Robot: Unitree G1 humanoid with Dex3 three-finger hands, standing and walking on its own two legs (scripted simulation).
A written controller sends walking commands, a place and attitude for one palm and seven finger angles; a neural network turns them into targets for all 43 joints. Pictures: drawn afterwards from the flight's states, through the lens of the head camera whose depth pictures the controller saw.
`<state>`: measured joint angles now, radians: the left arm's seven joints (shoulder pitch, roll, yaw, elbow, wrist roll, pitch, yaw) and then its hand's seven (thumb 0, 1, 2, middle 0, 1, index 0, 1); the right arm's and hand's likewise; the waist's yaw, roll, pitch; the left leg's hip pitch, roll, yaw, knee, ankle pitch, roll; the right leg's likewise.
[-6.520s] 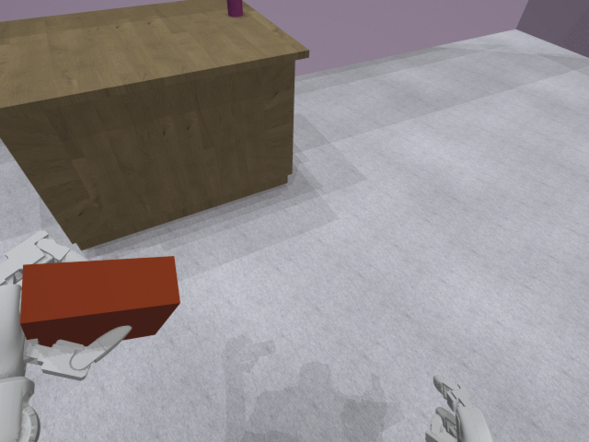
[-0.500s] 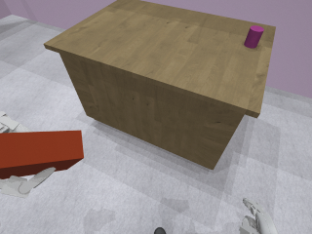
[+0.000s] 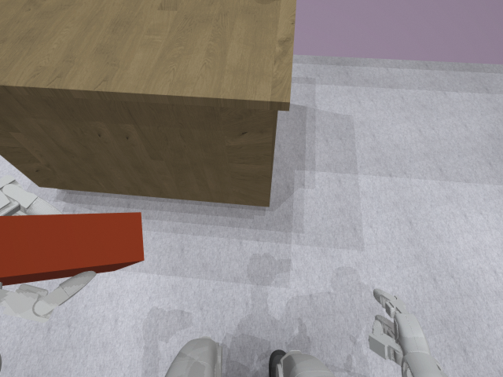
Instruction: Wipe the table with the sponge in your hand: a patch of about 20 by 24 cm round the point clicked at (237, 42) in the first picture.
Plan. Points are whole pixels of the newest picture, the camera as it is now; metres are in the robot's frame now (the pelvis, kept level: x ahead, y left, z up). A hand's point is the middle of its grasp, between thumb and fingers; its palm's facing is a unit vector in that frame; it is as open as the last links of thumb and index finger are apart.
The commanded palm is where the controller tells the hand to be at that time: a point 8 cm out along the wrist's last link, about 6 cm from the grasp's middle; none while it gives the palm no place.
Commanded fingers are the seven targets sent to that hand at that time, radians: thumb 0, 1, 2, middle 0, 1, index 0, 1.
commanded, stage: turn to face it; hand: left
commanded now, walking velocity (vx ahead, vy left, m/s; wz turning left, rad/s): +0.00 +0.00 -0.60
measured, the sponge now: (87, 248) +0.24 +0.19 +0.14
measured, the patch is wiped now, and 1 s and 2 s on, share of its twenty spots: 0.00 0.00 0.00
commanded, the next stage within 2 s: take the last steps up to it in 0.68 s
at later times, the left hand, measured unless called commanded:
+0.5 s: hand (121, 262) +0.22 +0.13 +0.18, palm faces +0.16 -0.88 -0.45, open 9.3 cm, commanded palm +0.18 +0.18 +0.18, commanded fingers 0.00 0.10 1.30 -1.20 -1.60 -1.20 -1.60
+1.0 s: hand (179, 334) +0.16 +0.07 +0.18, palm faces +0.02 -0.89 -0.45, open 9.3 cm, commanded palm +0.13 +0.12 +0.18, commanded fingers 0.00 0.10 1.30 -1.20 -1.60 -1.20 -1.60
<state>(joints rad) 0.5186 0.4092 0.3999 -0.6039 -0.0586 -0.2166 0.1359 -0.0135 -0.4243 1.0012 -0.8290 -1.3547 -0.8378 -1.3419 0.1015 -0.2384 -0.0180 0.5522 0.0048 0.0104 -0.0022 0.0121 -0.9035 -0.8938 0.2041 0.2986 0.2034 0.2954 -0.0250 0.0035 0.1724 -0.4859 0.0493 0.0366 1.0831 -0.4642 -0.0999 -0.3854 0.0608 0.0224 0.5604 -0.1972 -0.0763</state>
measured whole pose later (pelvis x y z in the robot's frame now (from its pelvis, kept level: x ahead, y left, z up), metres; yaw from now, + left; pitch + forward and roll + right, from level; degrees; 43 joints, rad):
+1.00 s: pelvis -0.13 -0.07 +0.00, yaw -24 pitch +1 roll +1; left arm 0.56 0.39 0.38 -0.53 -0.03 -0.21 0.16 -0.01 -0.42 1.00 -0.83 -1.35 -0.84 -1.34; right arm 0.22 -0.27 -0.05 0.60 0.01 -0.02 -0.05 0.01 -0.91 -0.89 0.20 0.30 0.20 0.29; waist -0.03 -0.03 0.00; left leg -0.23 0.01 0.08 0.51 -0.40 0.01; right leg -0.36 0.05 -0.04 0.50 -0.17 -0.08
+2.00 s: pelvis -0.01 -0.09 +0.00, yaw -24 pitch +1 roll +1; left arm 0.50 0.39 0.37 -0.56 -0.02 -0.25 0.14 -0.01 -0.43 1.00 -0.83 -1.35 -0.84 -1.34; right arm 0.20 -0.12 0.02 0.61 0.01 -0.12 -0.03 0.01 -0.90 -0.89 0.21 0.30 0.20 0.30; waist 0.02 0.01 0.04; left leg -0.23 0.04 0.19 0.50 -0.28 0.02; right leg -0.45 -0.10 -0.16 0.82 -0.40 0.04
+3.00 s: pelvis +0.18 -0.09 +0.01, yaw -23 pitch +1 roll +4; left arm 0.48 0.33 0.36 -0.38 -0.02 -0.23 0.14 -0.01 -0.42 1.00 -0.83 -1.35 -0.84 -1.34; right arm 0.17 -0.25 -0.02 0.65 0.00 -0.03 -0.03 0.01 -0.90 -0.89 0.20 0.30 0.20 0.30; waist 0.00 0.01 0.07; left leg -0.54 0.06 0.07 1.02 -0.31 -0.04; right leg -0.22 -0.11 -0.16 0.50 -0.29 -0.03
